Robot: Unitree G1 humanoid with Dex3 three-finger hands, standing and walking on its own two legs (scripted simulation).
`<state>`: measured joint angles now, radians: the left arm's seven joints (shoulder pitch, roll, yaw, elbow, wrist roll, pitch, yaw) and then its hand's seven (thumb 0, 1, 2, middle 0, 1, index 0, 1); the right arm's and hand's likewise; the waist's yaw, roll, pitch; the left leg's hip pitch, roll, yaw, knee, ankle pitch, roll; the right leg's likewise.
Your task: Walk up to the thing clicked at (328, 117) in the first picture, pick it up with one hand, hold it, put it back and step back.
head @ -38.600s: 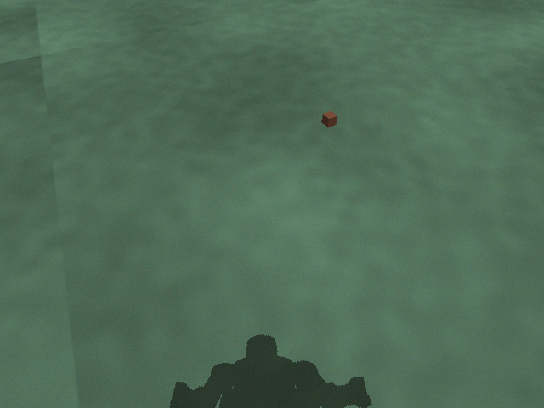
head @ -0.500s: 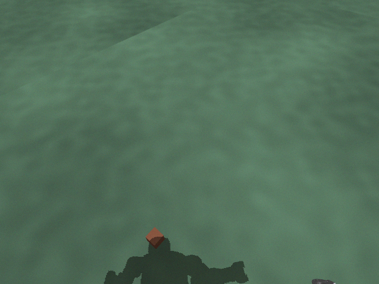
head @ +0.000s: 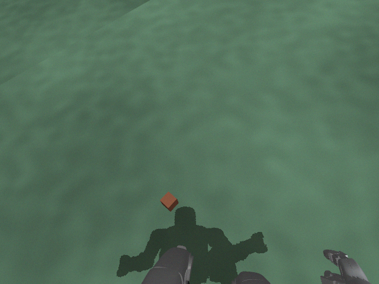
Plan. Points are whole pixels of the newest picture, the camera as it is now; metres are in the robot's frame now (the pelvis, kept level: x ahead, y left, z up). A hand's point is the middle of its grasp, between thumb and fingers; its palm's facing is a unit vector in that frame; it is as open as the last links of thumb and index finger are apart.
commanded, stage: walk up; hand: left
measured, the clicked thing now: (169, 201) +0.51 +0.22 -0.73
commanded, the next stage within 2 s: none
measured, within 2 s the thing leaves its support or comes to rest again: neither
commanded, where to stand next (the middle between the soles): +0.13 -0.01 m, yaw +0 degrees
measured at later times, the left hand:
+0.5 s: hand out of the picture +0.09 +0.30 -0.15, palm faces +0.05 -0.94 -0.35, open 7.4 cm
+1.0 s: hand out of the picture +0.09 +0.33 -0.15, palm faces +0.08 -0.92 -0.39, open 7.4 cm
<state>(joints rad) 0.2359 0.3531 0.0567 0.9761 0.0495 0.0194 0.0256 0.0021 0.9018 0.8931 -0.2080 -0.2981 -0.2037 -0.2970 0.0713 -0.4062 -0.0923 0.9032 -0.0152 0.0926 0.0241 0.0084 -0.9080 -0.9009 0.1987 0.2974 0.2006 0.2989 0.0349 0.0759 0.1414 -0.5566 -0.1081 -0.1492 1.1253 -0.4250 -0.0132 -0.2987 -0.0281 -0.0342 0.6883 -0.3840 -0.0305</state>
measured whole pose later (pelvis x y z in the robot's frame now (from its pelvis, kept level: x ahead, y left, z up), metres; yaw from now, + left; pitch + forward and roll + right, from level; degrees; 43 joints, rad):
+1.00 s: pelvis +0.01 +0.05 +0.00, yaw +5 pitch -3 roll -1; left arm 0.16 0.41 0.06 0.93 0.00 0.05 0.01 0.00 0.90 0.89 -0.21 -0.30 -0.20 -0.30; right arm 0.27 -0.35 -0.03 0.99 -0.04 0.03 0.01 0.01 -0.90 -0.90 0.20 0.30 0.21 0.30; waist -0.02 -0.02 0.07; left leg -0.22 -0.01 -0.04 0.68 -0.41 0.01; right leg -0.47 0.01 0.10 0.91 -0.45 -0.02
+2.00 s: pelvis -0.02 +0.03 +0.00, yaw -3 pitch -2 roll +0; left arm 0.29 0.35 0.05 0.96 0.04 0.00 -0.01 0.00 0.90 0.89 -0.21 -0.30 -0.20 -0.30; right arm 0.25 -0.42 -0.06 0.96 -0.01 0.03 0.00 0.01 -0.91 -0.90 0.20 0.30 0.20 0.30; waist 0.01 0.04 0.06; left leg -0.38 -0.01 -0.05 0.79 -0.41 0.00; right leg -0.21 -0.02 0.03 0.64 -0.40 0.01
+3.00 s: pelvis -0.01 +0.05 +0.00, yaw +2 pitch -1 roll -1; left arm 0.21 0.40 0.04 1.03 0.01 0.00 0.00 0.00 0.91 0.89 -0.20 -0.30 -0.20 -0.30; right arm 0.20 -0.38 -0.04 0.96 -0.03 -0.01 0.01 0.01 -0.90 -0.90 0.21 0.30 0.21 0.30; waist 0.01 -0.01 0.09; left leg -0.27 0.03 0.01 0.68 -0.39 0.01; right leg -0.27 0.01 0.01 0.60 -0.34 -0.01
